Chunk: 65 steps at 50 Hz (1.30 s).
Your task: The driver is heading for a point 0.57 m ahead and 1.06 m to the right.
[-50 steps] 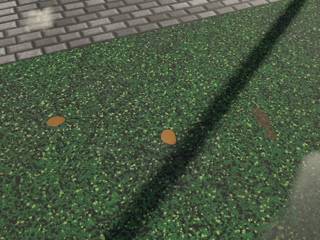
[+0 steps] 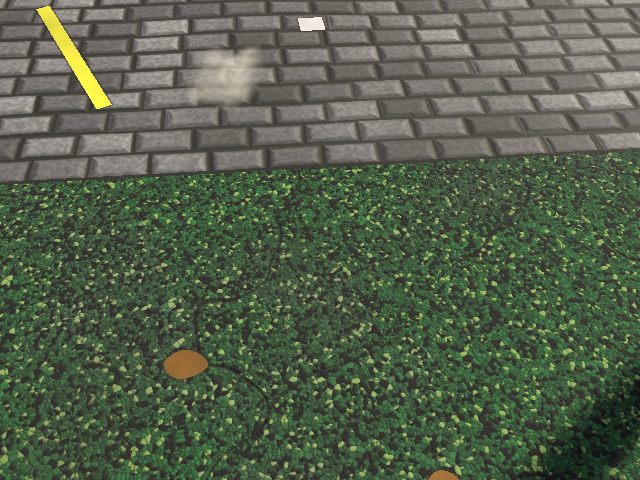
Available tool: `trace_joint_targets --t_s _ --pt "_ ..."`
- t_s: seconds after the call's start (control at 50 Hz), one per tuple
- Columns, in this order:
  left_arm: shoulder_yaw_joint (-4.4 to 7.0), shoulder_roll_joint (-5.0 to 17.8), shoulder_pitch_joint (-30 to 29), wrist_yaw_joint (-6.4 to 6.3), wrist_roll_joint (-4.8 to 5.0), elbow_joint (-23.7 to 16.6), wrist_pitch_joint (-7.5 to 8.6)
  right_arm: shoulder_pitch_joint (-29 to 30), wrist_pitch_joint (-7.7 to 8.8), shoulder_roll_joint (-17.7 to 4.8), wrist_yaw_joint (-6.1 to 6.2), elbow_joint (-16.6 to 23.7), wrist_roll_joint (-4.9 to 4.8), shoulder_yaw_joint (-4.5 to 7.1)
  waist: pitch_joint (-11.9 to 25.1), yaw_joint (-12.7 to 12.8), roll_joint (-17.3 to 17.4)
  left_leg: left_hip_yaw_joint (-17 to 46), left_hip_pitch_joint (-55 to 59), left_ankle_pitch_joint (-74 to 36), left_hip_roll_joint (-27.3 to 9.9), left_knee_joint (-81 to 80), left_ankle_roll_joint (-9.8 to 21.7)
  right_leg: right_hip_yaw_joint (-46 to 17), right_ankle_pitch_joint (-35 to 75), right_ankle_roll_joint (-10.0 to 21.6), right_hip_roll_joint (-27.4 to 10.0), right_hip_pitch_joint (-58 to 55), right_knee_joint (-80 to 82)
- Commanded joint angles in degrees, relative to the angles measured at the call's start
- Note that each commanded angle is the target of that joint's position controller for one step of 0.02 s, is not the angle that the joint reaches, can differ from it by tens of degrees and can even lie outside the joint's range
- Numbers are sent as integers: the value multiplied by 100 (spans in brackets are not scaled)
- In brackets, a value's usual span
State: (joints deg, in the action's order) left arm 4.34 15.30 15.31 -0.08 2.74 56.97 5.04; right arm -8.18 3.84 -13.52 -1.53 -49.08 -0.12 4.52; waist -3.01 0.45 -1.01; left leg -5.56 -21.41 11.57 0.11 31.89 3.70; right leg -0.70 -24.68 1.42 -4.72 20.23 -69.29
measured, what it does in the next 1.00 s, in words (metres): walks ahead, turning right: right foot, then left foot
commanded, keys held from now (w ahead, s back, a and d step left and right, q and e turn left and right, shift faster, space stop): w+e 1.00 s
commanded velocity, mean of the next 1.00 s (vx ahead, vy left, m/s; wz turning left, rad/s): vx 0.50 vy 0.00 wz -0.49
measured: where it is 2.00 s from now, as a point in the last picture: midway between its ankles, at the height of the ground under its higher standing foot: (538, 291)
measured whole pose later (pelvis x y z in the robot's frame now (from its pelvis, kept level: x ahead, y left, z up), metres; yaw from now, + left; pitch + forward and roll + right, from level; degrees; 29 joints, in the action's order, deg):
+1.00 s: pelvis +0.58 -0.13 +0.00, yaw -34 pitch +3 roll +1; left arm 4.3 16.4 19.6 -1.0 1.8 45.4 2.2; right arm -3.9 7.4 -14.6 -0.8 -43.4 0.3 3.5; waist -0.5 2.4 -1.8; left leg -0.5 -24.5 8.7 2.0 30.6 1.1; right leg -8.6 -27.6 2.1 4.0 17.6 -63.0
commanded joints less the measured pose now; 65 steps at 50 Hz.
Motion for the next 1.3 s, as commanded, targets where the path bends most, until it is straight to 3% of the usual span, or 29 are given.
trace_joint_targets --t_s 0.02,0.08,0.16,0.24,0.32,0.38,0.42,0.44,0.46,0.48,0.5,0.52,0.54,0.56,0.62,0.66,0.74,0.84,0.88,0.9,0.92,0.94,0.96,0.98,1.0,1.04,1.1,1.18,1.3 --pt "159 473 -45 -52 -40 -302 -42 -317 176 -410 22 51 77 109 574 -96 693 1428 1430 -838 -1513 -1950 720 -449 797 96 -513 1331 -30" --pt "148 251 -11 -57 -39 -277 -228 -421 275 -540 98 -103 131 150 314 31 472 786 1175 -1281 -1442 -2306 699 -490 1335 44 -511 1489 331" --pt "147 222 -521 -13 -115 -463 -223 -597 278 -615 238 -218 159 153 35 -57 436 151 1462 -1519 -1364 -2463 578 -562 2436 -33 -369 2072 1475" --pt "38 63 -1227 129 -166 -731 -198 -812 243 -746 319 -297 92 172 -226 -285 337 -357 1759 -1574 -1418 -2581 471 -63 3026 40 -250 2041 2610" --pt "-20 41 -1737 293 -157 -1086 -205 -1142 89 -841 348 -420 2 217 -382 -406 322 -626 2685 -2428 -1694 -2125 436 292 2460 237 -110 2362 3105" --pt "90 300 -1422 382 -128 -1228 -225 -915 -31 -1114 394 -323 -75 280 34 -28 629 -842 2911 -5111 -1734 -1138 273 796 1609 538 384 1410 3138" --pt "348 797 -76 342 -87 -990 -244 -632 -97 -1261 401 -230 -121 290 774 770 671 -945 2485 -5718 -1521 729 45 910 1628 875 832 -458 3510" --pt "546 1247 735 216 -104 -817 -291 -626 -51 -1205 398 -149 -69 258 1246 1111 164 -941 1263 -4075 -1238 2415 -236 -20 1632 1148 459 -2076 3845" --pt "600 1736 647 173 -85 -820 -265 -1174 105 -173 286 106 145 -22 1591 330 -1377 -388 -1359 1794 21 4528 -610 -3190 1142 2212 -992 -3879 4268" --pt "472 1438 905 198 -181 -931 -191 -681 392 -491 190 286 -126 -18 2337 603 -854 1004 -2145 2273 293 5224 -484 -4810 503 2503 -1421 -4431 5222" --pt "380 1072 727 188 -218 -931 -123 -103 538 -745 137 435 -329 43 1611 706 -544 1148 -2684 1757 -51 5085 -295 -4017 840 2142 -1298 -4047 5353" --pt "307 809 310 186 -178 -1020 -66 -12 598 -746 157 428 -277 33 1121 449 -68 1139 -2527 1229 -342 4548 -196 -3241 1355 1909 -1049 -3197 5306" --pt "242 599 -132 186 -171 -1134 -46 -6 582 -799 206 353 -107 84 803 185 167 1098 -2088 978 -522 4046 -226 -2651 1960 1752 -814 -2309 5343" --pt "187 482 -354 155 -218 -1244 -31 -130 503 -877 220 331 -34 139 738 -20 142 1131 -1628 813 -648 3755 -279 -2304 2405 1706 -668 -1740 5450" --pt "212 716 -295 49 -196 -1319 -19 -86 288 -720 247 423 58 134 510 -183 106 961 -1312 563 -691 2848 -544 -1823 3026 1658 -482 -941 5663" --pt "262 911 -101 -34 -181 -1319 -29 375 237 -598 267 600 99 81 363 -61 4 831 -1340 -111 -574 1983 -698 -1522 3151 1541 -289 -660 5708" --pt "269 910 231 -78 -145 -1300 -117 1167 266 -439 185 838 37 -15 288 302 -317 711 -823 -1598 -153 246 -712 -1259 2556 1142 73 -438 5543" --pt "256 834 524 -109 -120 -1248 -206 1426 388 -759 62 1042 -49 44 345 359 -493 949 -678 -1252 -6 -491 -542 -2054 2079 1012 -253 -1241 4862" --pt "258 839 404 -136 -149 -1330 -241 985 470 -901 43 954 -55 102 447 73 -680 881 -128 -891 32 -690 -354 -2273 2377 909 -268 -1356 4433" --pt "207 705 296 -128 -169 -1413 -235 395 505 -1064 67 810 -1 183 775 -231 -664 881 764 -944 -51 -785 -170 -2136 2751 747 -11 -1188 3854" --pt "93 422 189 -98 -234 -1557 -208 -521 522 -1364 107 705 109 270 1527 -655 -263 1628 2254 -738 -890 -572 202 -1714 2324 526 315 -496 2409" --pt "-5 70 965 -101 -102 -1707 -147 -1214 439 -1817 121 530 192 384 2323 -401 1514 4180 4258 284 -2244 -961 1133 -933 -215 100 1146 1545 470" --pt "29 552 1117 -101 -23 -1642 -131 -1188 397 -1410 91 537 25 295 2254 -414 1729 5247 4328 1534 -2537 -1306 1241 -1004 -920 35 733 2416 -468" --pt "129 944 624 -92 -35 -1667 -162 -870 348 -954 110 653 -14 170 1444 -549 1059 4355 3640 1728 -2273 -1417 965 -985 -418 -11 475 2688 -762" --pt "145 955 213 -95 -99 -1751 -193 -583 288 -830 124 698 32 116 933 -503 606 3478 2851 1138 -1999 -1487 745 -751 16 -36 265 2549 -700" --pt "179 794 -27 -55 -156 -1881 -219 -276 257 -646 130 637 112 36 430 -239 597 2464 1773 67 -1588 -1776 605 -711 484 -9 -58 2157 -192" --pt "116 470 -9 -4 -92 -2015 -327 -296 315 -737 121 515 41 76 319 -121 708 1693 1396 -502 -1510 -2168 712 -537 676 -56 -243 2022 294" --pt "65 395 -381 44 -129 -2224 -351 -373 304 -1029 155 422 43 170 299 -159 500 902 1589 -1255 -1553 -2335 756 -453 1611 -163 -311 2233 1249" --pt "-18 287 -1378 251 -128 -2539 -292 -744 157 -1276 190 282 -43 213 -6 -530 452 -54 1995 -1493 -1494 -2241 463 116 2505 -16 -87 1846 2889"
Next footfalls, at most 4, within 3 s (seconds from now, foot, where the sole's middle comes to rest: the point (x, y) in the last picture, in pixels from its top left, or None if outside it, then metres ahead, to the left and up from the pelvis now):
0.44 right None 0.39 -0.17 -0.77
0.92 left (370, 354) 0.74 -0.10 -0.77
1.44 right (537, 347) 0.76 -0.49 -0.77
1.90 left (556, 240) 1.09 -0.61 -0.77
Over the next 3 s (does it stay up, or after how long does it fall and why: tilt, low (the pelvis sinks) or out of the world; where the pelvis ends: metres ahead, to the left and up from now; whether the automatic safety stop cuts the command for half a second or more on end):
stays up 1.01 -0.81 0.01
